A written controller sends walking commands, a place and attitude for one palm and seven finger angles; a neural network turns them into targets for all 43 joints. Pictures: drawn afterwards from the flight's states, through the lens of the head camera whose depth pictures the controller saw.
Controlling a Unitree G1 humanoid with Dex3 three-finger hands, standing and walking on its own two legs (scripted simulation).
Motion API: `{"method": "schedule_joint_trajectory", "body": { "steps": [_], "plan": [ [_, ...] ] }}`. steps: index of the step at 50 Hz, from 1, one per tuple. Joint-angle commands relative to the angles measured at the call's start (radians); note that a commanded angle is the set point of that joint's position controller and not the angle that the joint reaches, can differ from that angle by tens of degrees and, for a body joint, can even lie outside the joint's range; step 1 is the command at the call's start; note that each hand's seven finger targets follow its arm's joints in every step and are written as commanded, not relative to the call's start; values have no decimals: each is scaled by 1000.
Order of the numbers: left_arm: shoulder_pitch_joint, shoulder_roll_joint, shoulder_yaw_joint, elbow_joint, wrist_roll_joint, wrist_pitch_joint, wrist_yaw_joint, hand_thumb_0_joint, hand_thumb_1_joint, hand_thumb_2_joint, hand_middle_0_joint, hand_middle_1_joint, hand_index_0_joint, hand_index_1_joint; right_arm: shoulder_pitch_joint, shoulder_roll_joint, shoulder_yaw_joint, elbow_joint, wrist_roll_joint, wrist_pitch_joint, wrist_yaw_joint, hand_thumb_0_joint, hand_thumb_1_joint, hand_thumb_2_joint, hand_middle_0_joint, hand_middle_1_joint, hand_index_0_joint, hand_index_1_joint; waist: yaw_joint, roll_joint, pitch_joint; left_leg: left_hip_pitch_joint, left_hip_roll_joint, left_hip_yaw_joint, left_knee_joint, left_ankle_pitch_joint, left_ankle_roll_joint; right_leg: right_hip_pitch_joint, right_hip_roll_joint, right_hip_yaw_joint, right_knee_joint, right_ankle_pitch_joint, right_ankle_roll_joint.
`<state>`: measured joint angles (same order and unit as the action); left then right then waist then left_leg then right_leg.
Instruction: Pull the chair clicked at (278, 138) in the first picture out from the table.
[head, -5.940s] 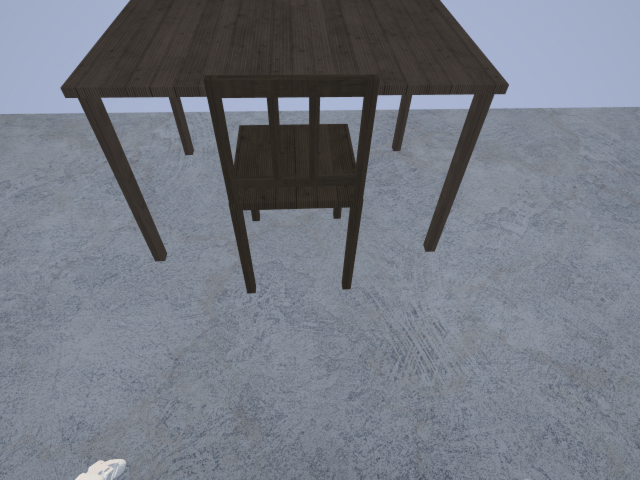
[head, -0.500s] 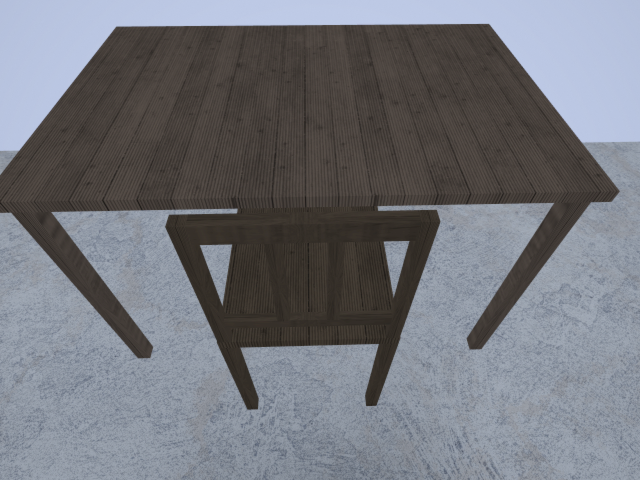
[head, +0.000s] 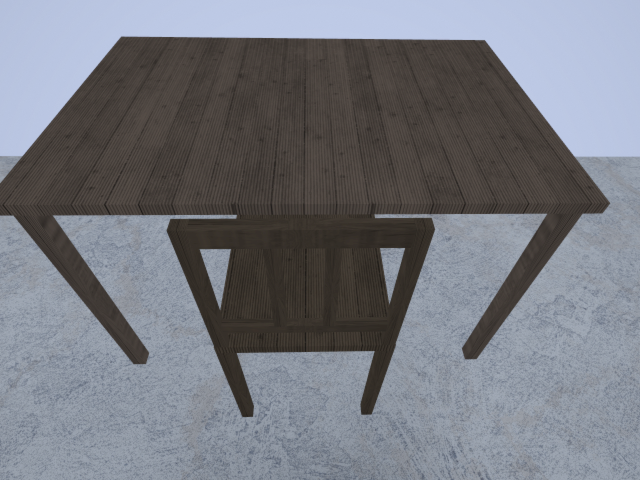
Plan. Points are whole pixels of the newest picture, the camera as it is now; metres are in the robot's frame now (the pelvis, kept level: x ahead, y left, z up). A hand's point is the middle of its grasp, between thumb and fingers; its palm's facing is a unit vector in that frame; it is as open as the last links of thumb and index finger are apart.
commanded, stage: look again from close up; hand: left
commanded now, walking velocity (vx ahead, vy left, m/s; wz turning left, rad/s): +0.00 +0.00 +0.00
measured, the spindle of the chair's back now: (276, 287) +0.45 +0.11 -0.10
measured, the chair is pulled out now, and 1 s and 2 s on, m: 0.00 0.00 0.00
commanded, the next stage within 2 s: none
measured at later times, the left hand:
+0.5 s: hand out of the picture -0.03 +0.16 -0.18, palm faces +0.06 -0.98 -0.17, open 7.3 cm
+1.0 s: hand out of the picture -0.02 +0.15 -0.18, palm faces +0.06 -0.99 -0.16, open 7.3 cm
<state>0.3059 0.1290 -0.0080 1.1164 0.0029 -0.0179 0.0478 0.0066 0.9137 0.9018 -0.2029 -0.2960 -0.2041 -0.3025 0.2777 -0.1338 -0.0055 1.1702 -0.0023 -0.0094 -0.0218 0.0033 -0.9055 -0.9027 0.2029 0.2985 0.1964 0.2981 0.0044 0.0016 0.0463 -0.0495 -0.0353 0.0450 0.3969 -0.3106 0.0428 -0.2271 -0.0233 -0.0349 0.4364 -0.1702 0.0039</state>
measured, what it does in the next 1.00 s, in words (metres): stands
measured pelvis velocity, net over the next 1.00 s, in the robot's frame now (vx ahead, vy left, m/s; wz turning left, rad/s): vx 0.01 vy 0.00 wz -0.01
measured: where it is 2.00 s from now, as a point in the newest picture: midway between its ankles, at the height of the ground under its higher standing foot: outside the picture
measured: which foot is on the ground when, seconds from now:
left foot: down 0.00-1.00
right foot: down 0.00-1.00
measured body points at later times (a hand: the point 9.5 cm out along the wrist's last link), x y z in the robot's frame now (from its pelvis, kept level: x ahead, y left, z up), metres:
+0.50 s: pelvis +0.00 +0.01 +0.00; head +0.01 +0.00 +0.45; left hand -0.03 +0.21 -0.16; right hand -0.04 -0.19 -0.17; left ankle -0.06 +0.09 -0.74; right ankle +0.04 -0.12 -0.74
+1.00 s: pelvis +0.01 +0.00 +0.00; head +0.01 +0.00 +0.45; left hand -0.02 +0.20 -0.16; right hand -0.03 -0.19 -0.17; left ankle -0.06 +0.09 -0.74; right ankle +0.04 -0.12 -0.74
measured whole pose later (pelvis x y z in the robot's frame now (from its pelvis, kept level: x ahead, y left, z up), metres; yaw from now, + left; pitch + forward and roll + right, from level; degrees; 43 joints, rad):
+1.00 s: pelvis +0.01 +0.00 +0.00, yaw -1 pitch -2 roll +0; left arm 0.35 0.10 0.00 1.12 0.01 -0.02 0.05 0.00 0.91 0.90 -0.20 -0.30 -0.20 -0.30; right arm 0.33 -0.10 0.00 1.17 0.00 -0.02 -0.04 0.00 -0.91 -0.90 0.20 0.30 0.20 0.30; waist 0.01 0.00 0.04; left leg -0.05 -0.03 0.06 0.41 -0.33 0.05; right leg -0.24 -0.02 -0.02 0.46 -0.19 0.01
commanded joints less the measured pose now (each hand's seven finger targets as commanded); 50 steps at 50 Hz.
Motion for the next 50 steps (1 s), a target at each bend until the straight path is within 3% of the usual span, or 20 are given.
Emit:
{"method": "schedule_joint_trajectory", "body": {
  "steps": [1, 8, 22, 50],
  "plan": [
    [75, 88, 14, -22, 4, -13, 5, 0, 900, 900, -200, -300, -200, -300, 83, -80, -8, -11, -1, -15, -10, 0, -900, -900, 200, 300, 200, 300, -5, 0, 52, -134, 121, -100, -98, 139, -9, 52, -91, 96, -59, 114, -35],
    [100, 78, 14, -16, 5, -11, 5, 0, 900, 900, -200, -300, -200, -300, 106, -64, -6, -7, 0, -14, -10, 0, -900, -900, 200, 300, 200, 300, -1, 7, 70, -151, 123, -105, -112, 87, -4, 33, -83, 93, -68, 54, -34],
    [131, 51, 16, -5, 7, -10, 9, 0, 900, 900, -200, -300, -200, -300, 142, -47, -2, -2, 2, -23, -18, 0, -900, -900, 200, 300, 200, 300, 0, 3, 49, -132, 131, -102, -96, 179, -1, 40, -83, 86, -28, 134, -34],
    [138, 52, 21, -7, 9, -7, 9, 0, 900, 900, -200, -300, -200, -300, 149, -33, 3, -3, 3, -20, -22, 0, -900, -900, 200, 300, 200, 300, 2, 1, 70, -132, 130, -97, -84, 168, 2, 25, -80, 99, -33, 126, -40]
  ]
}}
